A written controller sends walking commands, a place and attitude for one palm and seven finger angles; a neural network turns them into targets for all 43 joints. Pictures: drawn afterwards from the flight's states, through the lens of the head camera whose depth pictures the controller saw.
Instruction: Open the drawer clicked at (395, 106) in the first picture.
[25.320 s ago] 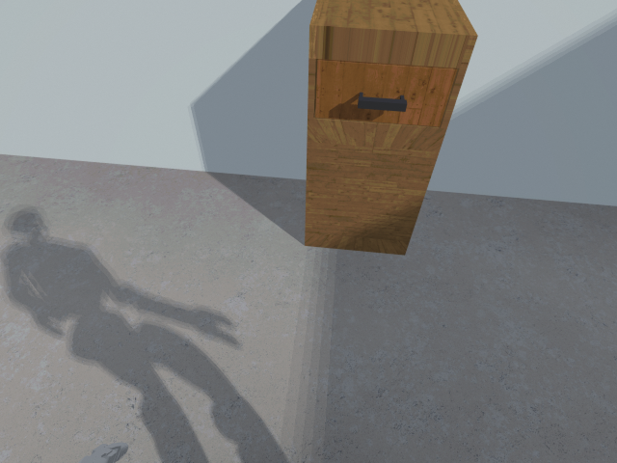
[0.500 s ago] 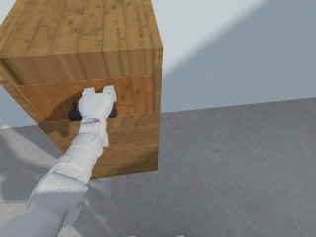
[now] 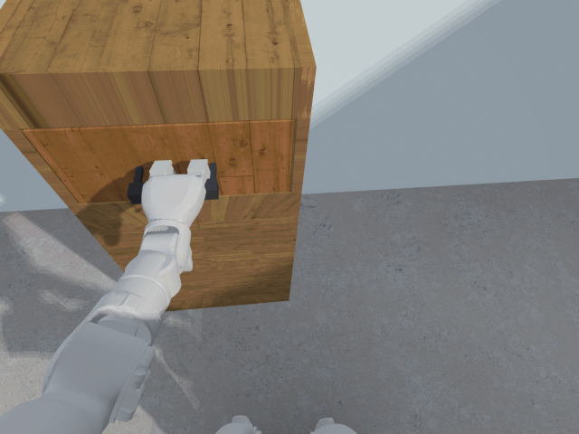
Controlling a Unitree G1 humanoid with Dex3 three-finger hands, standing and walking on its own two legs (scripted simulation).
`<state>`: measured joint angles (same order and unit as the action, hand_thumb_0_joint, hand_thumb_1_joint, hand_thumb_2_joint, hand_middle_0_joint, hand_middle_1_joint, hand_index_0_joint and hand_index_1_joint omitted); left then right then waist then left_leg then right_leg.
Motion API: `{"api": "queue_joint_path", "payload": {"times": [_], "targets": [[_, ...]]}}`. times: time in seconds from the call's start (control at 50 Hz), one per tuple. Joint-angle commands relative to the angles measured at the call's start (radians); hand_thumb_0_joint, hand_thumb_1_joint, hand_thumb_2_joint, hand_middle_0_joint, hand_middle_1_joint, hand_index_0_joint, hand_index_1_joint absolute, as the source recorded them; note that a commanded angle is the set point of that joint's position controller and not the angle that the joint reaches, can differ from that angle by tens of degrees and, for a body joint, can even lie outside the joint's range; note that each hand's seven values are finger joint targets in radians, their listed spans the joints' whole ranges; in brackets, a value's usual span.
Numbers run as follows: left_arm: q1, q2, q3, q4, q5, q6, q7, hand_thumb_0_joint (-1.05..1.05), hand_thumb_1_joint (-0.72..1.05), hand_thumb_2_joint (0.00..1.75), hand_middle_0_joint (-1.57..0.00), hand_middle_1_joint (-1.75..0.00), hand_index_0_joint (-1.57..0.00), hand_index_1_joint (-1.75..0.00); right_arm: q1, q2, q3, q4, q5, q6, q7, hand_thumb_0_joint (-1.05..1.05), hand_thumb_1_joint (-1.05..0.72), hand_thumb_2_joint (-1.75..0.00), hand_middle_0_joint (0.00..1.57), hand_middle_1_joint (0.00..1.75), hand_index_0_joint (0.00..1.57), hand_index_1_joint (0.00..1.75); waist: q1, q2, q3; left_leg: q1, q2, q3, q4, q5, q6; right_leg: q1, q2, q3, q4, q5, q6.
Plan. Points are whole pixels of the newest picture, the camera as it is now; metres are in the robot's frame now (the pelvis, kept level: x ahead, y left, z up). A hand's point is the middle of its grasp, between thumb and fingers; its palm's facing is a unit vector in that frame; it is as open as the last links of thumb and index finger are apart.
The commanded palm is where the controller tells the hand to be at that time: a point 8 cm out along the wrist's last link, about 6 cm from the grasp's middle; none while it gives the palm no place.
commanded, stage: lower the fingers behind the handle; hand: left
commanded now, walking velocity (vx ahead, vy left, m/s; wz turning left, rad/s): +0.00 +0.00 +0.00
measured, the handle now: (175, 180) +0.51 +0.18 +0.00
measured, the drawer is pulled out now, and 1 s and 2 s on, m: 0.00 0.00 0.06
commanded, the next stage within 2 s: close the thumb around the handle in 0.34 s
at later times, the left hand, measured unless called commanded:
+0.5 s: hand (185, 214) +0.45 +0.16 -0.02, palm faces -0.02 -0.04 -1.00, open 13.7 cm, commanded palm +0.43 +0.16 +0.04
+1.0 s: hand (182, 214) +0.45 +0.16 -0.02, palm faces -0.02 -0.02 -1.00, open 6.4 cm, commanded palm +0.43 +0.16 +0.04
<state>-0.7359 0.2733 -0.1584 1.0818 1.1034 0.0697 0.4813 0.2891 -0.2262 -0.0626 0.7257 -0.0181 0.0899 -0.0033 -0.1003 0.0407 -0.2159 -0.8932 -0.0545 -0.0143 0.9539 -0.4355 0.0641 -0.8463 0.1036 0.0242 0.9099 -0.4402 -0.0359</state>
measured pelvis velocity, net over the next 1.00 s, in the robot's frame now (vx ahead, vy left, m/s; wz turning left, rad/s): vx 0.00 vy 0.00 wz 0.00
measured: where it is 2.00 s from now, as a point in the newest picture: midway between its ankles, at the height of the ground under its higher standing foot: outside the picture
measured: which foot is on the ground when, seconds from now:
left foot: down 0.00-1.00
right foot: down 0.00-1.00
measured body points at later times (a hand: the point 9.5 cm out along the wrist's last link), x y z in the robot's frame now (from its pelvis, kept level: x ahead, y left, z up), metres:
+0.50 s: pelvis +0.00 +0.00 +0.00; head +0.08 +0.00 +0.44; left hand +0.45 +0.16 +0.04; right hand +0.03 -0.26 -0.13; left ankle +0.00 +0.08 -0.68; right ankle -0.01 -0.10 -0.68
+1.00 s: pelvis +0.00 +0.00 +0.00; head +0.09 +0.00 +0.44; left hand +0.45 +0.16 +0.04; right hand +0.04 -0.26 -0.13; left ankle +0.00 +0.08 -0.68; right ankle -0.01 -0.10 -0.68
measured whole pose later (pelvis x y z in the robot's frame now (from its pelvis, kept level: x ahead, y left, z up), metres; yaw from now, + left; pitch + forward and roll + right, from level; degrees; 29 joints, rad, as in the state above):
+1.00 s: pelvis +0.00 +0.00 +0.00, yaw +0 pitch +22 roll -2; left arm -0.76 0.28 -0.14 1.11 1.09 0.11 0.51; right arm 0.29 -0.22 -0.05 0.72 -0.02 0.09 0.00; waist -0.10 0.05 -0.21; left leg -0.91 -0.05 -0.01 0.96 -0.43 0.06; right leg -0.87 0.11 0.03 0.92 -0.44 -0.04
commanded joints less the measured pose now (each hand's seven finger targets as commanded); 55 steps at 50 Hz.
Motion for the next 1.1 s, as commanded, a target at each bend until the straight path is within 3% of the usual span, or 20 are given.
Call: {"api": "queue_joint_path", "payload": {"times": [0.0, 0.04, 0.12, 0.16, 0.18, 0.2, 0.24, 0.26, 0.3, 0.42, 0.44, 0.46, 0.6, 0.74, 0.8, 0.88, 0.92, 0.98, 1.08], "targets": [[-0.406, 0.207, 0.108, -0.179, 0.023, -0.001, 0.094, 0.00, -0.50, 0.30, -0.30, -1.20, -0.30, -1.20, 0.094, -0.139, -0.043, -0.077, -0.008, -0.020, -0.010, 0.00, -0.90, -0.90, 0.20, 0.30, 0.20, 0.30, -0.005, 0.032, -0.396, 0.335, 0.038, -0.024, -0.044, 0.412, -0.033, 0.066, -0.024, -0.006, -0.064, 0.332, -0.019], [-0.406, 0.191, 0.098, -0.187, 0.029, 0.021, 0.113, 0.00, -0.50, 0.30, -0.30, -1.20, -0.30, -1.20, 0.092, -0.136, -0.043, -0.080, -0.010, -0.017, -0.004, 0.00, -0.90, -0.90, 0.20, 0.30, 0.20, 0.30, 0.001, 0.053, -0.424, 0.345, 0.038, -0.020, -0.039, 0.436, -0.038, 0.078, -0.022, -0.011, -0.054, 0.349, -0.020], [-0.436, 0.176, 0.083, -0.177, 0.011, 0.068, 0.111, 0.00, -0.50, 0.30, -0.30, -1.20, -0.30, -1.20, 0.098, -0.143, -0.046, -0.075, -0.006, -0.011, 0.001, 0.00, -0.90, -0.90, 0.20, 0.30, 0.20, 0.30, -0.025, -0.012, -0.437, 0.343, 0.042, -0.019, -0.040, 0.426, -0.031, 0.103, -0.022, -0.010, -0.070, 0.362, -0.009], [-0.453, 0.177, 0.079, -0.192, -0.006, 0.075, 0.093, 0.00, -0.50, 0.30, -0.30, -1.20, -0.30, -1.20, 0.098, -0.145, -0.047, -0.075, -0.003, -0.010, 0.000, 0.00, -0.90, -0.90, 0.20, 0.30, 0.20, 0.30, -0.027, 0.000, -0.456, 0.371, 0.043, -0.026, -0.051, 0.434, -0.033, 0.116, -0.022, -0.010, -0.077, 0.367, -0.010], [-0.443, 0.150, 0.054, -0.182, -0.014, 0.079, 0.082, 0.00, -0.50, 0.30, -0.30, -1.20, -0.30, -1.20, 0.099, -0.142, -0.047, -0.075, 0.000, -0.008, -0.001, 0.00, -0.90, -0.90, 0.20, 0.30, 0.20, 0.30, -0.031, -0.001, -0.443, 0.374, 0.041, -0.019, -0.054, 0.419, -0.029, 0.118, -0.022, -0.009, -0.087, 0.362, -0.006], [-0.445, 0.167, 0.064, -0.168, -0.015, 0.080, 0.075, 0.00, -0.50, 0.30, -0.30, -1.20, -0.30, -1.20, 0.104, -0.143, -0.045, -0.069, 0.003, -0.007, -0.004, 0.00, -0.90, -0.90, 0.20, 0.30, 0.20, 0.30, -0.036, -0.024, -0.422, 0.365, 0.043, -0.024, -0.062, 0.404, -0.029, 0.117, -0.023, -0.009, -0.092, 0.352, -0.006], [-0.447, 0.136, 0.033, -0.172, -0.018, 0.074, 0.056, 0.00, -0.50, 0.30, -0.30, -1.20, -0.30, -1.20, 0.106, -0.141, -0.045, -0.068, 0.004, -0.010, -0.009, 0.00, -0.90, -0.90, 0.20, 0.30, 0.20, 0.30, -0.042, -0.024, -0.402, 0.364, 0.042, -0.021, -0.067, 0.388, -0.025, 0.112, -0.024, -0.007, -0.102, 0.343, -0.005], [-0.449, 0.148, 0.044, -0.169, -0.018, 0.065, 0.049, 0.00, -0.50, 0.30, -0.30, -1.20, -0.30, -1.20, 0.106, -0.142, -0.044, -0.066, 0.004, -0.012, -0.011, 0.00, -0.90, -0.90, 0.20, 0.30, 0.20, 0.30, -0.037, -0.006, -0.401, 0.374, 0.044, -0.027, -0.071, 0.398, -0.028, 0.103, -0.024, -0.009, -0.102, 0.339, -0.009], [-0.441, 0.139, 0.029, -0.146, -0.014, 0.053, 0.040, 0.00, -0.50, 0.30, -0.30, -1.20, -0.30, -1.20, 0.110, -0.142, -0.039, -0.064, 0.006, -0.015, -0.016, 0.00, -0.90, -0.90, 0.20, 0.30, 0.20, 0.30, -0.045, -0.021, -0.344, 0.347, 0.044, -0.029, -0.076, 0.357, -0.025, 0.080, -0.024, -0.010, -0.109, 0.306, -0.009], [-0.398, 0.180, 0.078, -0.157, 0.013, 0.012, 0.069, 0.00, -0.50, 0.30, -0.30, -1.20, -0.30, -1.20, 0.109, -0.138, -0.038, -0.073, 0.000, -0.021, -0.015, 0.00, -0.90, -0.90, 0.20, 0.30, 0.20, 0.30, -0.009, 0.021, -0.372, 0.337, 0.042, -0.027, -0.066, 0.380, -0.033, 0.073, -0.024, -0.011, -0.083, 0.304, -0.017], [-0.410, 0.153, 0.058, -0.159, 0.013, 0.015, 0.078, 0.00, -0.44, 0.32, -0.30, -1.21, -0.30, -1.21, 0.104, -0.136, -0.038, -0.073, -0.001, -0.022, -0.012, 0.00, -0.90, -0.90, 0.20, 0.30, 0.20, 0.30, -0.020, 0.031, -0.352, 0.329, 0.042, -0.022, -0.064, 0.365, -0.031, 0.061, -0.023, -0.011, -0.088, 0.297, -0.017], [-0.415, 0.184, 0.089, -0.150, 0.014, 0.020, 0.088, 0.00, -0.39, 0.35, -0.31, -1.21, -0.31, -1.21, 0.107, -0.138, -0.039, -0.067, -0.002, -0.023, -0.010, 0.00, -0.90, -0.90, 0.20, 0.30, 0.20, 0.30, -0.016, 0.007, -0.361, 0.318, 0.041, -0.025, -0.062, 0.371, -0.031, 0.076, -0.024, -0.010, -0.084, 0.305, -0.018], [-0.438, 0.157, 0.067, -0.192, 0.001, 0.058, 0.103, 0.00, 0.00, 0.52, -0.34, -1.25, -0.34, -1.25, 0.107, -0.142, -0.049, -0.066, -0.002, -0.014, -0.002, 0.00, -0.90, -0.90, 0.20, 0.30, 0.20, 0.30, -0.022, 0.022, -0.442, 0.376, 0.044, -0.023, -0.055, 0.428, -0.035, 0.100, -0.023, -0.009, -0.080, 0.354, -0.012], [-0.428, 0.141, 0.038, -0.145, 0.000, 0.075, 0.073, 0.00, 0.40, 0.68, -0.36, -1.30, -0.36, -1.30, 0.097, -0.140, -0.043, -0.065, 0.006, -0.008, -0.010, 0.00, -0.90, -0.90, 0.20, 0.30, 0.20, 0.30, -0.039, -0.026, -0.353, 0.328, 0.038, -0.017, -0.077, 0.357, -0.025, 0.114, -0.026, -0.004, -0.112, 0.331, -0.008], [-0.427, 0.172, 0.059, -0.146, -0.003, 0.060, 0.066, 0.00, 0.56, 0.76, -0.38, -1.31, -0.38, -1.31, 0.095, -0.141, -0.037, -0.071, 0.008, -0.014, -0.016, 0.00, -0.90, -0.90, 0.20, 0.30, 0.20, 0.30, -0.031, -0.012, -0.355, 0.319, 0.035, -0.013, -0.078, 0.341, -0.022, 0.120, -0.029, 0.005, -0.114, 0.325, -0.009], [-0.412, 0.162, 0.054, -0.134, 0.003, 0.045, 0.064, 0.00, 0.79, 0.85, -0.39, -1.34, -0.39, -1.34, 0.099, -0.138, -0.036, -0.073, 0.005, -0.018, -0.016, 0.00, -0.90, -0.90, 0.20, 0.30, 0.20, 0.30, -0.029, -0.003, -0.361, 0.327, 0.038, -0.018, -0.072, 0.359, -0.026, 0.099, -0.027, 0.000, -0.101, 0.324, -0.011], [-0.446, 0.133, 0.031, -0.156, -0.002, 0.039, 0.067, 0.00, 0.90, 0.90, -0.40, -1.35, -0.40, -1.35, 0.100, -0.137, -0.039, -0.073, 0.003, -0.022, -0.014, 0.00, -0.90, -0.90, 0.20, 0.30, 0.20, 0.30, -0.040, 0.009, -0.360, 0.334, 0.039, -0.017, -0.067, 0.360, -0.025, 0.084, -0.028, -0.003, -0.102, 0.321, -0.010], [-0.404, 0.181, 0.075, -0.137, -0.002, 0.040, 0.068, 0.00, 0.90, 0.90, -0.40, -1.35, -0.40, -1.35, 0.106, -0.140, -0.039, -0.074, 0.003, -0.019, -0.013, 0.00, -0.90, -0.90, 0.20, 0.30, 0.20, 0.30, -0.023, -0.005, -0.388, 0.322, 0.035, -0.015, -0.063, 0.379, -0.026, 0.118, -0.028, 0.002, -0.093, 0.350, -0.010], [-0.453, 0.137, 0.033, -0.154, 0.001, 0.047, 0.074, 0.00, 0.90, 0.90, -0.40, -1.35, -0.40, -1.35, 0.108, -0.139, -0.040, -0.071, 0.002, -0.017, -0.010, 0.00, -0.90, -0.90, 0.20, 0.30, 0.20, 0.30, -0.042, -0.004, -0.384, 0.330, 0.038, -0.019, -0.057, 0.386, -0.027, 0.094, -0.027, -0.003, -0.091, 0.347, -0.008]]}}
